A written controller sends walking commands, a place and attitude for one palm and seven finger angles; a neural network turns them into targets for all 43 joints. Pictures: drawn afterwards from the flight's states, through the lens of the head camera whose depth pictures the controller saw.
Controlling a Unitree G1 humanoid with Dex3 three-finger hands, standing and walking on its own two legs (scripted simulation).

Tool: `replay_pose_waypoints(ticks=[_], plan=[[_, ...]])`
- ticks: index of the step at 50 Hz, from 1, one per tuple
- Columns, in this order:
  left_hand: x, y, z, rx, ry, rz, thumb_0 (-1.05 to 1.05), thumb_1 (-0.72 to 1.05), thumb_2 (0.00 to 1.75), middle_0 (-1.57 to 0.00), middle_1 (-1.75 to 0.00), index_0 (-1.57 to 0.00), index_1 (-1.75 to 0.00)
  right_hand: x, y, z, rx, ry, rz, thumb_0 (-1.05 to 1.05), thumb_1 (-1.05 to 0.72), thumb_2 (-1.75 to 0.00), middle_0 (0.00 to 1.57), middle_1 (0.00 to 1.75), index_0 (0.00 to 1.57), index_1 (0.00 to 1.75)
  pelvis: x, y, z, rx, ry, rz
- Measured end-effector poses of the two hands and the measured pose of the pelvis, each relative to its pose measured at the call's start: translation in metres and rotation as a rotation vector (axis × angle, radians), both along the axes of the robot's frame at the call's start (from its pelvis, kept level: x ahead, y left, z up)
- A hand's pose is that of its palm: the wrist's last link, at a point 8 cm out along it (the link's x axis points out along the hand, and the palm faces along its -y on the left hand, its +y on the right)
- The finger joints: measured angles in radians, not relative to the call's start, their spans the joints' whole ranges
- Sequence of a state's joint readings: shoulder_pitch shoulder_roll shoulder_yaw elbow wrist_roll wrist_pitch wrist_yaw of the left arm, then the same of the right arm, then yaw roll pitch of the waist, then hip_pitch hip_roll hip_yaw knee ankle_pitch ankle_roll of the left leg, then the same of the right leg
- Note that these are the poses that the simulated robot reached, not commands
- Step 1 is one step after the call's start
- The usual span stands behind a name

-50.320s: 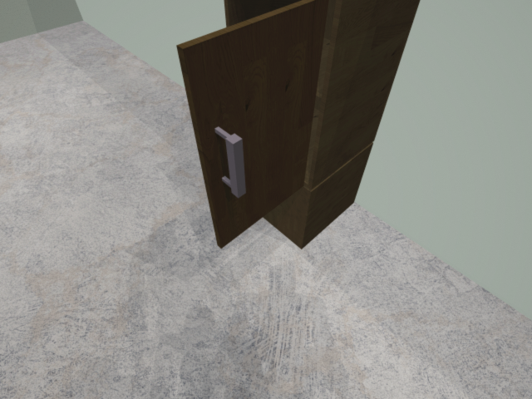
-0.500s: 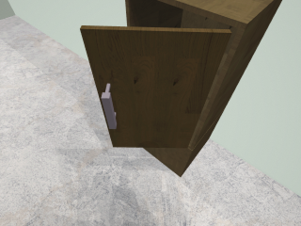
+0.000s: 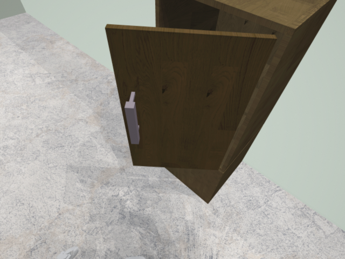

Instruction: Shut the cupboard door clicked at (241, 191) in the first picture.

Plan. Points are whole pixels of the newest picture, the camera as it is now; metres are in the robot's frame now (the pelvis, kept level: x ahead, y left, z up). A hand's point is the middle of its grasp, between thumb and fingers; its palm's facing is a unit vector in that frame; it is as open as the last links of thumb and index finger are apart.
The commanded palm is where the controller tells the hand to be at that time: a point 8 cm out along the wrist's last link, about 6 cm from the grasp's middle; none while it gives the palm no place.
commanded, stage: raise the hand and make a fist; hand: left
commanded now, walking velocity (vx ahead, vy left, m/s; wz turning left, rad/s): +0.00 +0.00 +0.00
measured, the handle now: (134, 119) +0.48 +0.15 +0.01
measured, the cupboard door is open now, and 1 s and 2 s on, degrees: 40 40 40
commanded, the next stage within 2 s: bring the fist close to the handle in 1.84 s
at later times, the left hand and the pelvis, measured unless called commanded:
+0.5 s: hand (96, 241) +0.16 +0.18 -0.04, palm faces +0.08 -0.99 -0.07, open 5.4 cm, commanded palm +0.14 +0.23 -0.03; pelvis -0.02 -0.02 -0.10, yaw +2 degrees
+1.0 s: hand (89, 221) +0.19 +0.20 -0.02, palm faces +0.03 -1.00 -0.03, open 3.4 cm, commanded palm +0.17 +0.25 -0.01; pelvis +0.00 +0.01 -0.08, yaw +1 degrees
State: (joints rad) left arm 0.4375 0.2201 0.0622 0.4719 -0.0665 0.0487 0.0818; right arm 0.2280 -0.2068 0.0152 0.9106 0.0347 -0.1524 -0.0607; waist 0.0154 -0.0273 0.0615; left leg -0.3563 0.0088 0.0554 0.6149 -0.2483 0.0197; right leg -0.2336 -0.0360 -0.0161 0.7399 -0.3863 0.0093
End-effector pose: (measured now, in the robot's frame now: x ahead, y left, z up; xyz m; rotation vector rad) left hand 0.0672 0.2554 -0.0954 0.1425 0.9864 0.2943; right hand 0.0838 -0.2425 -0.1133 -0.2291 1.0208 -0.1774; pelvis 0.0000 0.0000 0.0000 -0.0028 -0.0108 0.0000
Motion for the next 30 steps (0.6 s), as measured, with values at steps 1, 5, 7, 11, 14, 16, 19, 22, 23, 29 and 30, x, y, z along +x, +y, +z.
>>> replay_pose_waypoints(ticks=[1, 5, 7, 11, 14, 16, 19, 22, 23, 29, 30], plan=[[0.019, -0.001, 0.023, 0.020, -0.157, -0.002, 0.02, 0.91, 0.90, -0.21, -0.30, -0.20, -0.30, 0.006, -0.001, 0.005, -0.001, -0.079, 0.004, 0.01, -0.91, -0.90, 0.20, 0.30, 0.20, 0.30, -0.002, -0.002, -0.002, 0.010, 0.006, 0.010], [0.080, -0.015, 0.091, 0.034, -0.708, -0.059, 0.02, 0.91, 0.90, -0.23, -0.33, -0.23, -0.33, 0.036, -0.007, 0.009, 0.018, -0.324, 0.082, 0.01, -0.90, -0.90, 0.20, 0.30, 0.20, 0.30, -0.014, -0.009, -0.023, 0.035, 0.058, 0.060], [0.095, -0.021, 0.102, 0.004, -0.895, -0.114, 0.01, 0.91, 0.90, -0.25, -0.36, -0.25, -0.36, 0.050, -0.011, 0.004, 0.023, -0.396, 0.119, 0.01, -0.90, -0.90, 0.20, 0.30, 0.20, 0.30, -0.021, -0.013, -0.037, 0.021, 0.104, 0.059], [0.095, -0.036, 0.081, -0.076, -1.043, -0.296, 0.01, 0.91, 0.90, -0.31, -0.42, -0.30, -0.42, 0.074, -0.019, -0.007, 0.019, -0.500, 0.141, 0.01, -0.90, -0.90, 0.20, 0.30, 0.20, 0.30, -0.032, -0.022, -0.070, 0.018, 0.182, 0.019], [0.077, -0.038, 0.051, -0.138, -0.948, -0.312, 0.01, 0.91, 0.90, -0.36, -0.47, -0.36, -0.47, 0.086, -0.021, -0.012, 0.016, -0.548, 0.140, 0.01, -0.90, -0.90, 0.20, 0.30, 0.20, 0.30, -0.034, -0.026, -0.087, 0.010, 0.196, 0.017], [0.063, -0.035, 0.038, -0.138, -0.884, -0.261, 0.01, 0.90, 0.90, -0.40, -0.51, -0.39, -0.51, 0.091, -0.020, -0.015, 0.011, -0.560, 0.141, 0.01, -0.90, -0.90, 0.20, 0.30, 0.20, 0.30, -0.032, -0.027, -0.092, 0.003, 0.204, 0.020], [0.048, -0.027, 0.039, -0.080, -0.871, -0.195, 0.02, 0.90, 0.90, -0.45, -0.57, -0.45, -0.57, 0.095, -0.015, -0.022, 0.007, -0.546, 0.159, 0.01, -0.90, -0.90, 0.20, 0.30, 0.20, 0.30, -0.028, -0.028, -0.096, -0.014, 0.217, 0.028], [0.050, -0.023, 0.053, -0.030, -0.934, -0.203, 0.02, 0.90, 0.90, -0.50, -0.63, -0.50, -0.63, 0.096, -0.007, -0.033, 0.008, -0.504, 0.187, 0.01, -0.90, -0.90, 0.20, 0.30, 0.20, 0.30, -0.024, -0.026, -0.098, -0.032, 0.236, 0.038], [0.055, -0.023, 0.057, -0.026, -0.955, -0.220, 0.02, 0.90, 0.90, -0.52, -0.65, -0.52, -0.65, 0.096, -0.004, -0.037, 0.011, -0.487, 0.192, 0.01, -0.90, -0.90, 0.20, 0.30, 0.20, 0.30, -0.023, -0.026, -0.098, -0.037, 0.243, 0.040], [0.096, -0.024, 0.060, -0.107, -0.928, -0.306, 0.02, 0.90, 0.90, -0.63, -0.77, -0.63, -0.76, 0.088, 0.009, -0.053, 0.040, -0.387, 0.146, 0.01, -0.90, -0.90, 0.20, 0.30, 0.20, 0.30, -0.015, -0.018, -0.094, -0.044, 0.278, 0.034], [0.101, -0.024, 0.059, -0.118, -0.910, -0.307, 0.02, 0.90, 0.90, -0.65, -0.79, -0.65, -0.78, 0.086, 0.011, -0.053, 0.044, -0.374, 0.131, 0.01, -0.90, -0.90, 0.20, 0.30, 0.20, 0.30, -0.013, -0.016, -0.092, -0.043, 0.281, 0.030]])
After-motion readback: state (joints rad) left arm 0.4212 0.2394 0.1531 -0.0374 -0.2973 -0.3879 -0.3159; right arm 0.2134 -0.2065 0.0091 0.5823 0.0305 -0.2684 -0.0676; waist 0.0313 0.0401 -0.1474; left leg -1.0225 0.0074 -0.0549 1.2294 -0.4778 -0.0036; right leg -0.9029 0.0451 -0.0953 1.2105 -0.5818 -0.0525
